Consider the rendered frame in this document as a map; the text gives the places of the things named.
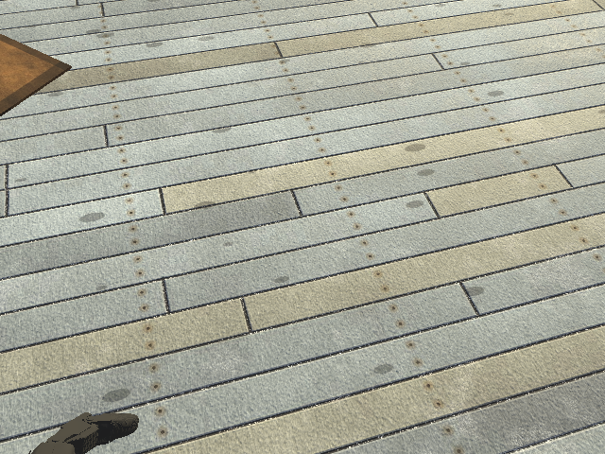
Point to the robot left hand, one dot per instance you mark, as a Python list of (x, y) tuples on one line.
[(85, 432)]

